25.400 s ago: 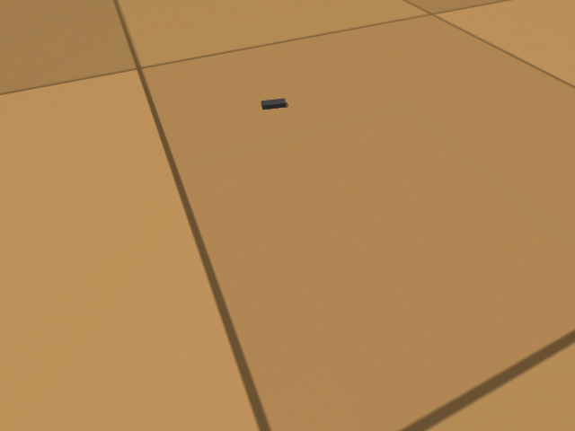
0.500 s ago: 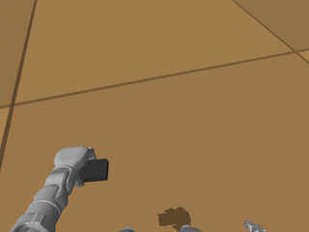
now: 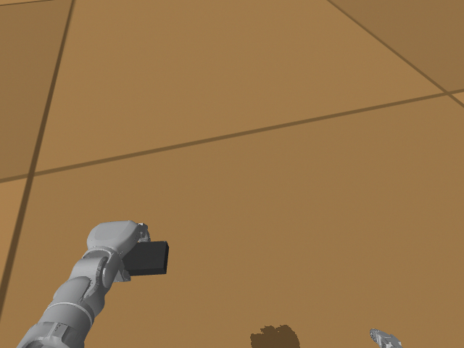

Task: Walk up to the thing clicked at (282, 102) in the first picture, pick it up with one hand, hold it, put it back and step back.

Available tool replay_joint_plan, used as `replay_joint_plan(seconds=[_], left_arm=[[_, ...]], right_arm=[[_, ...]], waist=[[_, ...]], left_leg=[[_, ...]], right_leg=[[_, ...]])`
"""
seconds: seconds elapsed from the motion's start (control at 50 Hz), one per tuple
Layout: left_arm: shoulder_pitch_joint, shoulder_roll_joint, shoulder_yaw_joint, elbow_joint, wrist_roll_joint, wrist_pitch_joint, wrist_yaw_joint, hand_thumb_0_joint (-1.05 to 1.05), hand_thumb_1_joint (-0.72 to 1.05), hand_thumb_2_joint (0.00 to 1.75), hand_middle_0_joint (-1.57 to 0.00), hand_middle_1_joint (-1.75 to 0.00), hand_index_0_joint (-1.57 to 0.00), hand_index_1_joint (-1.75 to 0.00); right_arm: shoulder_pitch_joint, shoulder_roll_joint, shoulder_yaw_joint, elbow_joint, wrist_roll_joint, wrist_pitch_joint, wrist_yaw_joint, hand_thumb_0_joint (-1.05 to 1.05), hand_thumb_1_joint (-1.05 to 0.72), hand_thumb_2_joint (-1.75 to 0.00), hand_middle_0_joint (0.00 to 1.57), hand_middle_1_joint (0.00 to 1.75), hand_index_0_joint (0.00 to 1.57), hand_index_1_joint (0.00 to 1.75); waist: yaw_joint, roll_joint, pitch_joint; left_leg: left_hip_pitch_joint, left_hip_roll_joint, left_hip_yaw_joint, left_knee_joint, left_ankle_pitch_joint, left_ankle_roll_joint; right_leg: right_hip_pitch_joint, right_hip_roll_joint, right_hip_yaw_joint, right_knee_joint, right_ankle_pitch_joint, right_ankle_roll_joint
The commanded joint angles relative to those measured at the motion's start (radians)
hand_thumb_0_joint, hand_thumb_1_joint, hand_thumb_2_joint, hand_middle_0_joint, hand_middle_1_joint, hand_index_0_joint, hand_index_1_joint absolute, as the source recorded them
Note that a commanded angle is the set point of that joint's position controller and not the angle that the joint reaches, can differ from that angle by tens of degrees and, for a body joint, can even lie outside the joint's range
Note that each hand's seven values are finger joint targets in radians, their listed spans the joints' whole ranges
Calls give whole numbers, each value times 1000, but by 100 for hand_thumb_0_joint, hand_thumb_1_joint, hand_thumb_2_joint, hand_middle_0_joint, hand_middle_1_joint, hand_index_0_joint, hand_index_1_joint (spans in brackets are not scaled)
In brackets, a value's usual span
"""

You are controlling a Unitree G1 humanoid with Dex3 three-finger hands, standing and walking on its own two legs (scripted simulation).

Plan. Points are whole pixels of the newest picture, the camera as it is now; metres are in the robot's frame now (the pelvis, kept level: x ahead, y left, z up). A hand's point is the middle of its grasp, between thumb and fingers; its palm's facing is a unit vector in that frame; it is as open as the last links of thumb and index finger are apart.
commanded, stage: hold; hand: left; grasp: from above
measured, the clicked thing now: (128, 259) +0.32 +0.22 -0.09
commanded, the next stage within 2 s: crouch in 1.44 s
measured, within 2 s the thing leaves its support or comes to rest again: neither
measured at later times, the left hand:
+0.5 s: hand (118, 265) +0.29 +0.22 -0.04, palm faces -0.47 -0.04 -0.88, open 9.0 cm
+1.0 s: hand (119, 269) +0.28 +0.21 -0.03, palm faces -0.47 -0.04 -0.88, open 9.1 cm
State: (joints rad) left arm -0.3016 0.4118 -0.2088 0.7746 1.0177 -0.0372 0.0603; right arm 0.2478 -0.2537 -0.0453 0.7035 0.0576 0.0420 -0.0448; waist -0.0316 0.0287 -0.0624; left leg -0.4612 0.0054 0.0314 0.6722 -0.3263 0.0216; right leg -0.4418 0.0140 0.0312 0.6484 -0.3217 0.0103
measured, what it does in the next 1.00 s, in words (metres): stands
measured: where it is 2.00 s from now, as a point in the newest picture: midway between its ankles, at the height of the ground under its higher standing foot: outside the picture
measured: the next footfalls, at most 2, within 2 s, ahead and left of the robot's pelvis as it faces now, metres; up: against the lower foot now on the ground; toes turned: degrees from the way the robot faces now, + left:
none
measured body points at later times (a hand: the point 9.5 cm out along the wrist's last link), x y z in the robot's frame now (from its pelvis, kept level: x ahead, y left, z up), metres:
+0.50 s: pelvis -0.01 +0.00 +0.01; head +0.01 -0.02 +0.46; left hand +0.31 +0.22 +0.01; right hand +0.12 -0.26 -0.11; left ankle +0.01 +0.10 -0.72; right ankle +0.00 -0.13 -0.72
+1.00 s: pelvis -0.01 -0.01 +0.01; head +0.00 -0.02 +0.46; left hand +0.30 +0.21 +0.02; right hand +0.13 -0.26 -0.10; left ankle +0.01 +0.10 -0.72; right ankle +0.00 -0.13 -0.72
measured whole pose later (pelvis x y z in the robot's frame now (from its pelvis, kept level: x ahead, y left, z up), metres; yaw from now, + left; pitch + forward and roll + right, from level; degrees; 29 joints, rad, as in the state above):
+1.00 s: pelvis -0.01 -0.01 +0.01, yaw +0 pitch +1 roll +0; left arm -0.24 0.42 -0.22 0.65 1.00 -0.05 -0.03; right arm 0.19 -0.26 -0.02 0.67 0.07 0.08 -0.06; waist 0.00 0.04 0.00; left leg -0.29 0.00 0.03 0.50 -0.24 0.01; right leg -0.28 0.01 0.03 0.51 -0.24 0.00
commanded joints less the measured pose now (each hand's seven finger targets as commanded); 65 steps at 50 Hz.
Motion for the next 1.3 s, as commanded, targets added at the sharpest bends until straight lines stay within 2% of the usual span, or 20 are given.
replay_joint_plan(seconds=[0.0,0.08,0.14,0.26,0.3,0.34,0.52,0.62,0.7,0.8,0.9,0.92,0.98,1.02,1.06,1.1,1.14,1.16,1.24,1.28], left_arm=[[-318,209,90,-217,-7,-5,23,0,57,70,-94,-61,-95,-60],[-330,208,89,-247,-10,-9,13,0,57,69,-93,-62,-95,-60],[-316,217,100,-235,-10,-11,6,0,56,72,-94,-60,-94,-59],[-316,208,92,-255,-18,-13,4,0,58,75,-95,-62,-96,-62],[-275,224,112,-224,-14,-13,5,0,58,76,-96,-61,-96,-61],[-318,219,101,-274,-18,-17,0,0,56,77,-94,-63,-95,-63],[-307,219,98,-287,-24,-25,-9,0,56,76,-94,-63,-95,-63],[-297,226,103,-307,-18,-24,-19,0,55,76,-93,-64,-94,-63],[-284,215,102,-296,-32,-21,-19,0,57,76,-93,-66,-94,-65],[-293,216,92,-330,-25,-18,-32,0,56,76,-93,-64,-94,-63],[-248,224,114,-305,-28,-22,-42,0,56,75,-92,-67,-94,-66],[-245,210,99,-324,-29,-24,-44,0,56,76,-93,-65,-94,-64],[-304,229,106,-326,-26,-27,-40,0,56,76,-93,-66,-94,-65],[-288,235,120,-320,-21,-29,-32,0,54,76,-92,-65,-92,-64],[-277,202,91,-309,-27,-30,-30,0,56,77,-94,-67,-95,-66],[-267,232,119,-331,-29,-28,-26,0,56,78,-94,-65,-94,-64],[-239,217,114,-303,-25,-25,-23,0,57,80,-96,-64,-96,-64],[-250,201,92,-341,-21,-26,-24,0,56,79,-96,-63,-95,-64],[-318,233,106,-340,-19,-29,-22,0,56,76,-94,-64,-94,-63],[-299,207,91,-330,-21,-28,-17,0,56,78,-95,-64,-95,-64]], right_arm=[[-12,-148,-49,-116,-1,-29,-12,0,-89,-90,20,30,20,30],[-14,-149,-49,-124,0,-26,-13,0,-89,-90,20,30,20,30],[-26,-151,-49,-128,1,-24,-14,0,-90,-90,20,30,20,30],[-44,-148,-43,-136,2,-19,-17,0,-90,-90,20,30,20,30],[-52,-150,-43,-140,3,-17,-17,0,-90,-90,20,30,20,30],[-58,-147,-43,-140,3,-16,-18,0,-90,-90,20,30,20,30],[-85,-144,-35,-151,5,-9,-22,0,-90,-90,20,30,20,30],[-93,-141,-35,-147,5,-7,-26,0,-90,-90,20,30,20,30],[-104,-143,-31,-152,7,-6,-27,0,-89,-90,20,30,20,30],[-118,-138,-29,-158,8,-4,-29,0,-90,-90,20,30,20,30],[-125,-135,-26,-163,10,1,-30,0,-90,-90,20,30,20,30],[-131,-134,-25,-168,9,1,-29,0,-90,-90,20,30,20,30],[-126,-137,-25,-163,9,3,-32,0,-90,-90,20,30,20,30],[-121,-135,-27,-157,9,3,-32,0,-90,-90,20,30,20,30],[-131,-133,-23,-161,7,3,-30,0,-90,-90,20,30,20,30],[-127,-138,-28,-159,9,2,-30,0,-90,-90,20,30,20,30],[-130,-135,-27,-161,8,6,-29,0,-90,-90,20,30,20,30],[-130,-134,-28,-165,8,5,-28,0,-90,-90,20,30,20,30],[-120,-138,-30,-149,8,6,-30,0,-90,-90,20,30,20,30],[-120,-134,-28,-152,8,5,-30,0,-90,-90,20,30,20,30]], waist=[[3,21,-270],[-3,20,-268],[10,23,-263],[9,8,-232],[17,-8,-211],[16,16,-240],[19,5,-204],[20,5,-227],[19,-7,-191],[24,-11,-197],[35,-5,-178],[29,-9,-179],[19,5,-186],[27,13,-193],[23,-1,-175],[34,12,-201],[32,-8,-181],[25,-4,-199],[23,17,-216],[17,7,-203]], left_leg=[[209,-15,-18,-93,333,-8],[233,-13,-16,-112,336,-8],[253,-8,-17,-126,349,-8],[249,-12,-15,-154,296,-7],[242,-18,-10,-162,274,-5],[264,-17,-11,-164,295,-7],[278,-17,-12,-193,258,-5],[306,-19,-7,-195,293,-2],[295,-17,-9,-212,245,-3],[303,-20,-8,-215,272,1],[297,-21,-7,-228,242,-1],[302,-21,-7,-229,239,0],[317,-17,-10,-230,259,-3],[321,-19,-9,-229,262,-4],[314,-18,-12,-233,239,-5],[321,-19,-12,-230,255,-6],[311,-21,-11,-229,265,-4],[325,-20,-12,-228,281,-5],[340,-17,-12,-226,300,-7],[335,-21,-7,-227,274,-3]], right_leg=[[97,35,-12,-95,284,-28],[109,35,-11,-111,283,-29],[112,37,-16,-118,284,-33],[132,33,-11,-150,252,-28],[148,28,-8,-163,236,-27],[154,28,-8,-161,253,-28],[161,25,-7,-192,221,-26],[178,22,-4,-196,256,-24],[170,22,-5,-215,208,-23],[195,18,-4,-219,238,-21],[195,19,-5,-229,202,-24],[199,17,-4,-231,200,-23],[185,21,-5,-224,218,-25],[189,19,-6,-226,220,-26],[183,21,-9,-230,197,-26],[197,19,-7,-228,211,-26],[200,18,-10,-228,221,-25],[201,18,-9,-223,237,-26],[197,21,-10,-219,254,-27],[193,18,-7,-231,235,-25]])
